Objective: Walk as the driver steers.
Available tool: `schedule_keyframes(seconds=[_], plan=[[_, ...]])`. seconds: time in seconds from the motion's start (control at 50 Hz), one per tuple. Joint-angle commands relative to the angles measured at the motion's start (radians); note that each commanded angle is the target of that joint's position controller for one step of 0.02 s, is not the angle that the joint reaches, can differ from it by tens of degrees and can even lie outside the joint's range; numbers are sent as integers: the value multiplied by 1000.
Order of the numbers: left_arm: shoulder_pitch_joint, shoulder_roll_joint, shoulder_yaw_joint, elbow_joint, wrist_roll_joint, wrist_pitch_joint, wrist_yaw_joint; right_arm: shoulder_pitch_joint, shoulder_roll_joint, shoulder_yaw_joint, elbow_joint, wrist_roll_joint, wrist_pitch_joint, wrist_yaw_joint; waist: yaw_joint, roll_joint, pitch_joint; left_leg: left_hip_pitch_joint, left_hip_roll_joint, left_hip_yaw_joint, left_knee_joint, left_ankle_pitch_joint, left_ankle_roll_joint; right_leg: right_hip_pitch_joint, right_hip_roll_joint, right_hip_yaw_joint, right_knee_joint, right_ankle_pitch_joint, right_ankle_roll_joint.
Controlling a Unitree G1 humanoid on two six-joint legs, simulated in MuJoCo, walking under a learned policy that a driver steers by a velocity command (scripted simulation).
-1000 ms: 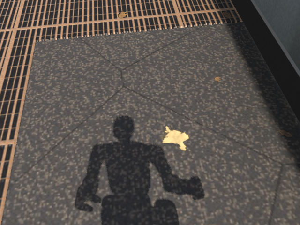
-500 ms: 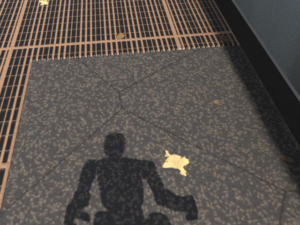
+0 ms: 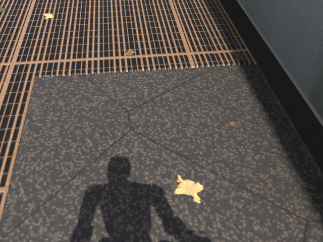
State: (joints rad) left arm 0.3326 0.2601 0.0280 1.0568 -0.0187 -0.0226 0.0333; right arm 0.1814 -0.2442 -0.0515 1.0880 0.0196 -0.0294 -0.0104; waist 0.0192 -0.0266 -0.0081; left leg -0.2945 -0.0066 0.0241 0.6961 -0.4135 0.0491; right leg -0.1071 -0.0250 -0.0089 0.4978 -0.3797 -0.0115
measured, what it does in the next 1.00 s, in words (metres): walks ahead: right foot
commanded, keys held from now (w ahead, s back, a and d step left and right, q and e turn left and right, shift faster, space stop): w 1.00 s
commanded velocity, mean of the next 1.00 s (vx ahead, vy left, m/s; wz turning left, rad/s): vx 0.45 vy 0.00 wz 0.00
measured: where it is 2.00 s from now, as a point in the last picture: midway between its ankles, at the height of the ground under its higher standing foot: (165, 158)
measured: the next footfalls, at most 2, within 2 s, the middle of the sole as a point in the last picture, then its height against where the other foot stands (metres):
right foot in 0.54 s outside the picture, level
left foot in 1.08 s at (140, 202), level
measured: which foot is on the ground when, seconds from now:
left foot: down 0.00-0.56, up 0.58-1.00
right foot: down 0.00-0.08, up 0.10-0.52, down 0.54-1.00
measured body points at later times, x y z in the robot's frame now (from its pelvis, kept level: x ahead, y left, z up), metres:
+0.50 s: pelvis +0.21 +0.00 -0.01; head +0.24 +0.00 +0.44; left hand +0.45 +0.22 -0.10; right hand +0.10 -0.25 -0.15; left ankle +0.02 +0.12 -0.73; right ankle +0.38 -0.12 -0.72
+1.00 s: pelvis +0.49 -0.01 +0.00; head +0.52 -0.01 +0.45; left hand +0.46 +0.25 -0.14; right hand +0.69 -0.25 -0.10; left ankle +0.69 +0.13 -0.70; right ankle +0.38 -0.12 -0.73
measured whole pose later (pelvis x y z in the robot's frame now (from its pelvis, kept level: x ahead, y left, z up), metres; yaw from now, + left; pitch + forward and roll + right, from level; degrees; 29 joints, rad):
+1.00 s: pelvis +0.49 -0.01 +0.00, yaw +0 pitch +2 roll -2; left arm 0.38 0.24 0.05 1.02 -0.01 -0.08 0.00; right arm 0.01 -0.24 -0.04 0.91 0.02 -0.09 0.02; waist 0.08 0.03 0.01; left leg -0.61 0.09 -0.01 0.55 0.06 0.02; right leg 0.06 0.06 -0.06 0.19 -0.28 -0.03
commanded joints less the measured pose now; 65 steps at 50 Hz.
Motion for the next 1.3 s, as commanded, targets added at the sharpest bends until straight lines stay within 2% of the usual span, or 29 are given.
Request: schedule_keyframes(seconds=[0.02, 0.06, 0.08, 0.1, 0.12, 0.14, 0.2, 0.32, 0.42, 0.48, 0.52, 0.54, 0.56, 0.58, 0.6, 0.64, 0.68, 0.76, 0.96, 1.02, 1.06, 1.08, 1.1, 1.12, 1.14, 1.16, 1.18, 1.22, 1.3], plan=[[-67, 169, 36, -63, -13, -23, -7, -58, -64, -12, -54, 15, -49, 17, -49, -111, 185, -34, 30, 24, -141, 5, 30, -159, -243, 283, -286, -238, -154], [-96, 154, 31, -86, -11, -26, -13, 125, -104, -36, 27, 7, -48, 16, -111, -46, 105, 276, -6, 10, -243, 149, 19, -288, -127, 136, -106, -22, -100], [-115, 88, 12, -111, -1, -35, -18, 253, -178, -57, 50, 4, -50, 10, -150, 171, 45, 422, 171, -289, -375, 37, 93, -429, -12, -8, 226, 64, -32], [-130, 56, 6, -155, -5, -52, -11, 364, -249, -66, 68, 0, -60, 23, -173, 348, -17, 515, 366, -696, -525, -68, 237, -604, 82, -5, 516, -176, -1], [-140, 99, 19, -158, -29, -65, -14, 281, -177, -37, 49, -12, -79, 27, -123, 202, 39, 467, 396, -709, -519, -98, 251, -687, 22, 97, 684, -184, -21], [-133, 101, 21, -153, -42, -76, -24, 210, -127, -22, 21, -10, -91, 27, -90, 149, 84, 431, 356, -589, -516, -70, 213, -721, -24, 118, 720, -81, -47], [-150, 111, 40, -147, -13, -84, -36, 152, -75, 5, -7, -15, -89, 32, -52, 104, 103, 354, 252, -318, -544, 214, 126, -666, -100, 70, 604, 131, -53], [-334, 33, 19, -221, -4, -62, -50, 217, -131, 5, -8, -24, -66, -4, -79, 91, 130, 259, 202, -138, -596, 447, 137, -592, -73, -12, 261, 311, 17], [-457, 45, 13, -273, -13, -63, -69, 286, -139, -3, 9, -5, -60, -10, -93, 105, 168, 292, 237, -93, -607, 471, 129, -520, -41, -25, 81, 399, -16], [-415, 88, 30, -278, -12, -71, -80, 258, -160, -16, 0, -6, -48, -12, -33, 116, 112, 389, 268, -69, -500, 726, 100, -428, -12, -30, 41, 342, -63], [-183, 149, 69, -213, -11, -68, -73, 224, -165, -20, -15, -15, -31, -12, 93, 137, -43, 367, 227, -23, -224, 1033, 66, -123, 54, -74, 52, 311, -107], [-3, 190, 89, -164, -11, -62, -64, 219, -145, -9, -31, -24, -28, -10, 165, 111, -154, 191, 184, -5, 26, 893, 37, 161, -20, 11, 73, 289, -147], [122, 288, 111, -134, 13, -57, -60, 351, -8, 29, -46, -25, -44, 4, 111, -148, -333, -199, 6, 16, 454, 384, -31, 542, -297, 497, -12, 43, -316], [110, 218, 86, -126, 10, -58, -65, 322, -21, 29, -32, -8, -75, 14, 115, -187, -379, -323, -52, -137, 638, -132, -19, 535, -366, 799, -224, -85, -340], [2, 169, 68, -139, 4, -67, -66, 211, -110, 2, -75, 25, -96, 19, 91, -149, -191, -421, 12, -148, 709, -94, 5, 380, -333, 671, -252, -107, -280], [-161, 96, 45, -169, 17, -81, -73, 112, -126, -8, -101, 22, -103, 5, 22, -15, -22, -363, 113, -101, 609, 78, 20, 59, -260, 397, -301, 96, -230], [-198, 55, 33, -163, 29, -90, -81, 159, -85, -13, -91, 5, -75, -5, -39, -50, -2, -238, 158, -107, 516, 141, 18, -91, -198, 260, -347, 194, -205], [-115, 109, 41, -124, 25, -93, -59, 66, -76, -18, -136, -9, -49, -12, -41, -27, 58, -325, 179, -86, 343, 241, -21, -134, -190, 177, -414, 267, -235], [80, 140, 52, -57, 1, -62, -25, -266, -60, 1, -251, 0, -71, 31, 52, -15, 107, -356, 104, -35, -152, 504, -35, 85, -201, 66, -373, 362, -184], [77, 157, 64, -51, -1, -44, -21, -253, -95, -7, -266, 3, -79, 46, 20, -34, 85, -312, 85, -32, -197, 390, 1, 186, -245, 79, -291, 485, -162], [38, 159, 64, -64, 2, -33, -20, -81, -150, -38, -221, 2, -82, 44, -80, -53, -23, -63, 24, 21, -221, 343, 41, 181, -203, 36, -79, 787, -129], [42, 125, 50, -77, 11, -30, -20, 104, -207, -63, -167, -3, -81, 37, -149, -28, -150, 211, 60, -20, -189, 352, 81, 61, -148, -4, 152, 752, -98], [146, 26, 19, -95, 19, -44, -30, 254, -305, -89, -137, -22, -75, 32, -131, 171, -312, 631, 319, -432, -203, 226, 231, -347, -7, -61, 553, 411, -21], [136, 7, 9, -86, 13, -70, -34, 277, -258, -73, -128, -11, -71, 34, -136, 276, -379, 716, 405, -755, -377, 109, 283, -534, 90, 60, 756, -178, -7], [50, 106, 35, -111, -18, -91, -38, 204, -197, -51, -136, -4, -75, 35, -133, 220, -257, 623, 371, -656, -399, 65, 232, -636, 26, 129, 843, -159, -35], [-25, 126, 39, -135, -32, -102, -36, 111, -160, -39, -164, -9, -78, 33, -108, 166, -151, 479, 339, -512, -415, 130, 199, -649, -30, 98, 826, -72, -52], [-65, 123, 43, -139, -21, -102, -29, 40, -128, -29, -174, -20, -81, 36, -78, 99, -73, 329, 302, -405, -452, 221, 184, -613, -74, 78, 760, 12, -53], [-37, 92, 51, -128, -5, -77, -23, -7, -82, -15, -173, -32, -88, 41, -19, 117, -31, 171, 246, -290, -511, 305, 163, -494, -121, 84, 664, 92, -49], [-94, 64, 53, -151, 7, -50, -20, 52, -136, -27, -143, -26, -91, 25, -8, 82, 25, 123, 235, -197, -579, 416, 191, -544, -135, 66, 508, 205, -11]])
